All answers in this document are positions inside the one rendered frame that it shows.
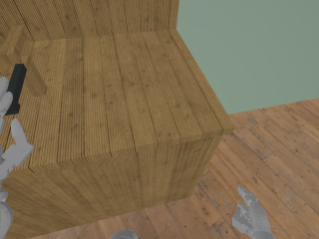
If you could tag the robot left forearm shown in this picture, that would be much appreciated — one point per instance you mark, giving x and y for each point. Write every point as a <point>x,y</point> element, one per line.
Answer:
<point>6,214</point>

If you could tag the counter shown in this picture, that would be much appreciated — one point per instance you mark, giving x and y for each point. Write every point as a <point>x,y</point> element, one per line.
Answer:
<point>119,113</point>

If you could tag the tap lever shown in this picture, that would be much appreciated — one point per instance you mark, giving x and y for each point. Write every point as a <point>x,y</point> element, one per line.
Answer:
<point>15,87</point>

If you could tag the left robot hand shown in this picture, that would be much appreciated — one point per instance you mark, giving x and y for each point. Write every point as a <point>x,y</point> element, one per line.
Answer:
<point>17,153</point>

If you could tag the right robot hand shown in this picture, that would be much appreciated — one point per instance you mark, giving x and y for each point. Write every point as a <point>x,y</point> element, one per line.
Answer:
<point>255,218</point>

